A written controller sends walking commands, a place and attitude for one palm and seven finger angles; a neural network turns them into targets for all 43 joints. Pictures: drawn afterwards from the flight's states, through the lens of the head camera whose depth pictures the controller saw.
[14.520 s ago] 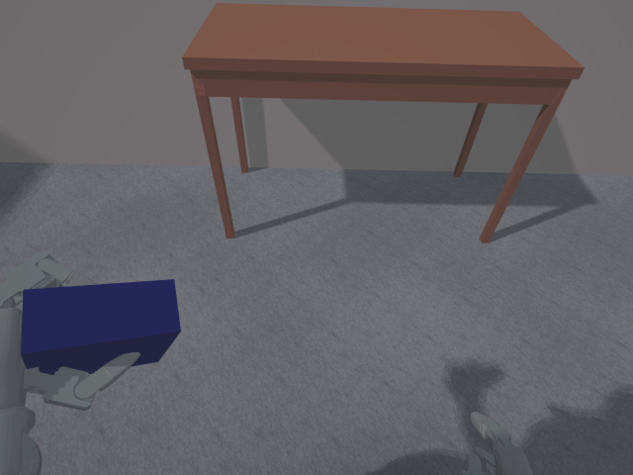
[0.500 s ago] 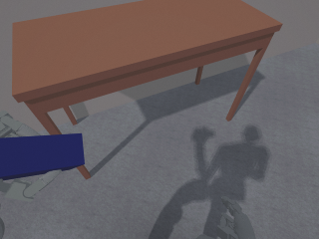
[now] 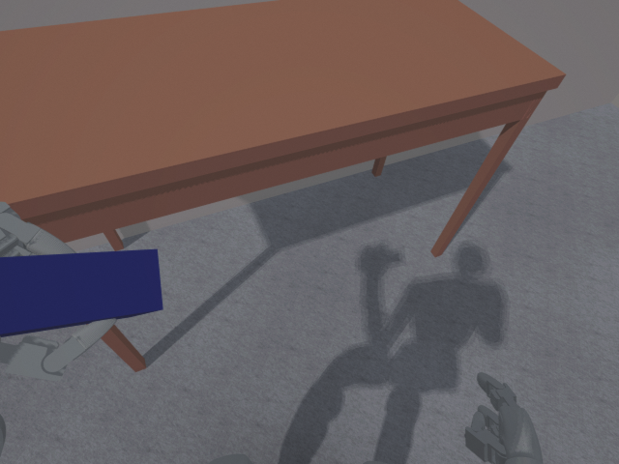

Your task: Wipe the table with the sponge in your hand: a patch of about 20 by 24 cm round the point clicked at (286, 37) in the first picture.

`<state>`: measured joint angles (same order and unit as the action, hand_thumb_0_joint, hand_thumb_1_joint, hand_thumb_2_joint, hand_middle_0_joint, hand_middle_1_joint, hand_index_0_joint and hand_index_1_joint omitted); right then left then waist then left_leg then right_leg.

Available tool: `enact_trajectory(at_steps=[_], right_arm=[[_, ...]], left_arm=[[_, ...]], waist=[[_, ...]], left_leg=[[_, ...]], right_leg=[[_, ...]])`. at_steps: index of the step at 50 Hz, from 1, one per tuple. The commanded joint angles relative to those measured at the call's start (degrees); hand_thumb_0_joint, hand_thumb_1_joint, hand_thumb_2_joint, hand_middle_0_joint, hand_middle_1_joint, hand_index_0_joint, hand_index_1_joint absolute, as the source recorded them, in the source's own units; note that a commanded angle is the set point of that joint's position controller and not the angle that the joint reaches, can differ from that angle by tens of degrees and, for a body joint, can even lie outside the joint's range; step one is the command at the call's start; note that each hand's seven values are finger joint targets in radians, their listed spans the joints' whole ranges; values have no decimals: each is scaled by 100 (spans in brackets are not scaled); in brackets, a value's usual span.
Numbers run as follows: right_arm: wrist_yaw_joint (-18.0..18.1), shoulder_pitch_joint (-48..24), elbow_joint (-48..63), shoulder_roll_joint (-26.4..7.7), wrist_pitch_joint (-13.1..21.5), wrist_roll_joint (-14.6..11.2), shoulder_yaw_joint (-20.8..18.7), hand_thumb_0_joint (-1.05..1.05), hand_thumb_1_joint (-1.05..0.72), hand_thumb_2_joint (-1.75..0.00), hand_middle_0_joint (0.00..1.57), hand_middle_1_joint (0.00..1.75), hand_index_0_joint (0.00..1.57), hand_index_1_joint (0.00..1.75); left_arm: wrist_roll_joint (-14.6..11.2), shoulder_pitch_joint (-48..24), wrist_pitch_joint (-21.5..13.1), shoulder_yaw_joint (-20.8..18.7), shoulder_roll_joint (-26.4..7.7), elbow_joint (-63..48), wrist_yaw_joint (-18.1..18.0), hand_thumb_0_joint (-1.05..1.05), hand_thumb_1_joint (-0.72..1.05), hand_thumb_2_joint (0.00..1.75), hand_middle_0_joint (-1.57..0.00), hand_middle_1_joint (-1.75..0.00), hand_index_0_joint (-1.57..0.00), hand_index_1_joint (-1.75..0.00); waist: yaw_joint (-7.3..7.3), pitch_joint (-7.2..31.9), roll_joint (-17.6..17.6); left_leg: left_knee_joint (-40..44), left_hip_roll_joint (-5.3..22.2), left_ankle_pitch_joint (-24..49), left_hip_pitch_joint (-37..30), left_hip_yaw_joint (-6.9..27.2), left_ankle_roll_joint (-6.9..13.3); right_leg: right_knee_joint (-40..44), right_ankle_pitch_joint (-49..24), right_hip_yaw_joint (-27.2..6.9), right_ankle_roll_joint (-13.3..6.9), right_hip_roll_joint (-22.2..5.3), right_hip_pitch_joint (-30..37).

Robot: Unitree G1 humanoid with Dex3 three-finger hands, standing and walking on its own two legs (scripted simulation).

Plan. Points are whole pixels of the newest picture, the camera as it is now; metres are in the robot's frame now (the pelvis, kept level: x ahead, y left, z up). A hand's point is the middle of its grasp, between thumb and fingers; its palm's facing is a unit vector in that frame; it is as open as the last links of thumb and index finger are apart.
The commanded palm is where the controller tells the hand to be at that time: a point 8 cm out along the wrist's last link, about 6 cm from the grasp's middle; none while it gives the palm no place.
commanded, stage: take the last steps up to it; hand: left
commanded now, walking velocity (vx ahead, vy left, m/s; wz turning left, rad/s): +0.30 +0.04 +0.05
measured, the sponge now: (95, 292) +0.24 +0.22 +0.16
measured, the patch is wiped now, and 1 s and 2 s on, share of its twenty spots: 0.00 0.00 0.00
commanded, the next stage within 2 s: come to a stop and stand still in 1.32 s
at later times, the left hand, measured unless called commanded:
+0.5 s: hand (153, 204) +0.33 +0.19 +0.18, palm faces +0.40 -0.80 -0.45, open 9.2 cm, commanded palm +0.26 +0.23 +0.19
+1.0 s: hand (112, 133) +0.41 +0.25 +0.19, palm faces +0.43 -0.81 -0.39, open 9.2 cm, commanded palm +0.34 +0.29 +0.19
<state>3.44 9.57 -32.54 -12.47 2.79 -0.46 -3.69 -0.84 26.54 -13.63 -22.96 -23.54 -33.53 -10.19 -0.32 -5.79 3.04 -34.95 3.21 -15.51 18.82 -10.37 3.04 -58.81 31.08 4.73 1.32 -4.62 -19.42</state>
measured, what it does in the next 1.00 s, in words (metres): walks ahead: right foot, then left foot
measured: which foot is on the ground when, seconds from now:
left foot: down 0.00-0.34, up 0.36-0.78, down 0.80-1.00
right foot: up 0.00-0.30, down 0.32-0.80, up 0.82-1.00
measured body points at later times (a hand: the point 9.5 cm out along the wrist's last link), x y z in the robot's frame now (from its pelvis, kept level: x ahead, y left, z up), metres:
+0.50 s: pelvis +0.11 -0.05 +0.01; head +0.15 -0.07 +0.46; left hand +0.30 +0.23 +0.20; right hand +0.28 -0.29 -0.10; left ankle +0.07 +0.08 -0.62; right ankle +0.11 -0.13 -0.73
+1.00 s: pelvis +0.19 +0.01 +0.00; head +0.22 +0.02 +0.45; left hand +0.38 +0.29 +0.21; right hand +0.38 -0.18 -0.08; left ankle +0.26 +0.10 -0.73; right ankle +0.18 -0.12 -0.67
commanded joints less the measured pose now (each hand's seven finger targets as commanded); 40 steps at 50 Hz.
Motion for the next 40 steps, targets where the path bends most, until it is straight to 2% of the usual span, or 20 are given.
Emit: enact_trajectory(at_steps=[1, 4, 7, 10, 14, 15, 16, 17, 18, 19, 20, 22, 25, 28, 33, 36, 37, 38, 39, 40], right_arm=[[-64, -173, 638, -614, 389, -63, -93, 0, -90, -90, 20, 30, 20, 30], [-126, -125, 651, -552, 493, -64, -22, 0, -90, -90, 20, 30, 20, 30], [-109, -105, 640, -535, 560, -11, 46, 0, -90, -90, 20, 30, 20, 30], [-29, -111, 631, -507, 545, 14, 83, 0, -90, -90, 20, 30, 20, 30], [44, -271, 605, -453, 465, -6, 139, 0, -90, -90, 20, 30, 20, 30], [43, -287, 583, -453, 437, -9, 140, 0, -90, -90, 20, 30, 20, 30], [30, -248, 555, -340, 392, -27, 150, 0, -90, -90, 20, 30, 20, 30], [23, -383, 654, -231, 373, -12, 214, 0, -90, -90, 20, 30, 20, 30], [15, -514, 642, -332, 388, 36, 224, 0, -90, -90, 20, 30, 20, 30], [-16, -409, 521, -416, 397, -18, 121, 0, -90, -90, 20, 30, 20, 30], [-35, -354, 499, -424, 373, -30, 127, 0, -90, -90, 20, 30, 20, 30], [-52, -500, 418, -390, 227, 11, 167, 0, -90, -90, 20, 30, 20, 30], [-80, -495, 454, -392, 123, 40, 140, 0, -90, -90, 20, 30, 20, 30], [-119, -373, 565, -414, 109, 45, 80, 0, -90, -90, 20, 30, 20, 30], [-76, -261, 789, -423, 224, 17, 15, 0, -90, -90, 20, 30, 20, 30], [-8, -121, 785, -451, 235, 15, -24, 0, -90, -90, 20, 30, 20, 30], [32, -63, 765, -493, 229, 17, -66, 0, -90, -90, 20, 30, 20, 30], [69, -8, 768, -547, 216, 6, -105, 0, -90, -90, 20, 30, 20, 30], [94, -38, 810, -691, 223, -12, -152, 0, -90, -90, 20, 30, 20, 30], [53, -39, 840, -710, 236, -20, -125, 0, -90, -90, 20, 30, 20, 30]], left_arm=[[-50, -365, -319, -618, -849, -1327, -6, 0, 10, 130, -120, -160, -120, -160], [-66, -36, -260, -403, -593, -1529, 92, 0, 10, 130, -120, -160, -120, -160], [-81, 88, -187, -267, -432, -1226, 123, 0, 10, 130, -120, -160, -120, -160], [-84, -12, -124, -391, -568, -972, 108, 0, 10, 130, -120, -160, -120, -160], [-76, -346, -18, -405, -660, -761, 87, 0, 10, 130, -120, -160, -120, -160], [-51, -442, -9, -367, -635, -724, 88, 0, 10, 130, -120, -160, -120, -160], [2, -496, 2, -408, -774, -644, 82, 0, 10, 130, -120, -160, -120, -160], [0, -564, 23, -527, -966, -608, 56, 0, 10, 130, -120, -160, -120, -160], [-57, -694, 5, -666, -1087, -675, 34, 0, 10, 130, -120, -160, -120, -160], [-119, -920, -17, -527, -912, -772, 71, 0, 10, 130, -120, -160, -120, -160], [-154, -521, -39, -721, -1014, -540, 78, 0, 10, 130, -120, -160, -120, -160], [-119, 5, -131, -710, -872, -504, 100, 0, 10, 130, -120, -160, -120, -160], [-109, 186, -281, -716, -844, -697, 78, 0, 10, 130, -120, -160, -120, -160], [-138, 330, -345, -794, -880, -866, 42, 0, 10, 130, -120, -160, -120, -160], [-128, 258, -252, -748, -821, -1036, -39, 0, 10, 130, -120, -160, -120, -160], [-99, -63, -174, -584, -732, -935, -62, 0, 10, 130, -120, -160, -120, -160], [-85, -185, -175, -598, -771, -885, -73, 0, 10, 130, -120, -160, -120, -160], [-70, -344, -213, -540, -765, -895, -66, 0, 10, 130, -120, -160, -120, -160], [-84, -396, -254, -454, -700, -943, -56, 0, 10, 130, -120, -160, -120, -160], [-92, -507, -307, -392, -665, -1066, -56, 0, 10, 130, -120, -160, -120, -160]], waist=[[-4, 1057, -1390], [67, 1106, -1657], [27, 1060, -1547], [13, 1032, -1484], [89, 1149, -1162], [107, 1193, -903], [98, 1351, 88], [134, 1318, 1415], [176, 1195, 1285], [48, 1235, 1029], [91, 1027, 862], [77, 834, 243], [60, 1062, 17], [78, 1104, 87], [234, 1089, 709], [106, 1158, 693], [41, 1240, 441], [-36, 1367, 93], [-72, 1456, -1000], [6, 1559, -1943]], left_leg=[[1625, 1824, 1578, -1772, 2226, 998], [1754, 1327, 1687, -1325, 1233, 624], [1859, 1320, 1836, -1136, 1021, 531], [1769, 1330, 1787, -1228, 923, 472], [905, 1151, 1129, -1068, 670, 262], [217, 978, 1016, -751, 548, 159], [-1075, 594, 413, -32, 208, 11], [-2454, -177, -1412, 1477, 169, -268], [-3347, -107, -1792, 1896, 832, -351], [-3702, 8, -1395, 1838, 1107, -369], [-3898, 151, -1059, 2026, 1160, -429], [-4027, 205, -579, 2234, 1085, -530], [-3499, 238, -286, 2310, 874, -531], [-2130, 261, 10, 1940, 570, -528], [-485, 36, 24, 1043, 9, -415], [487, -162, 568, -84, -184, -367], [796, -220, 798, -664, -282, -326], [992, -95, 909, -1312, -74, -217], [1158, 691, 1285, -1953, 995, 139], [1392, 1932, 2470, -2386, 2785, 827]], right_leg=[[-973, -267, -312, 32, -233, -1942], [-120, -967, 105, 91, -157, -1359], [842, -1175, 342, 132, -44, -840], [1646, -1162, 562, 146, 110, -497], [3059, -1481, 761, 78, 322, 599], [3483, -1819, 542, -21, 175, 1134], [3739, -2221, -545, -362, -644, 1734], [4080, -3118, -2632, -986, -1826, 2458], [4307, -3150, -3029, -1209, -2331, 2307], [4377, -2520, -2854, -1023, -2138, 2142], [4284, -2498, -2508, -1081, -2075, 2053], [4093, -3732, -1435, -939, -1725, 1884], [3938, -4639, -639, -883, -1574, 2087], [3911, -4993, -410, -876, -1444, 2053], [3730, -5145, -309, -869, -1461, 2043], [3233, -4524, -76, -654, -1282, 1614], [2797, -4364, 43, -523, -1115, 1354], [2108, -4081, 114, -372, -965, 990], [1031, -2642, 371, -132, -530, 212], [-277, 286, 207, -14, 58, -832]])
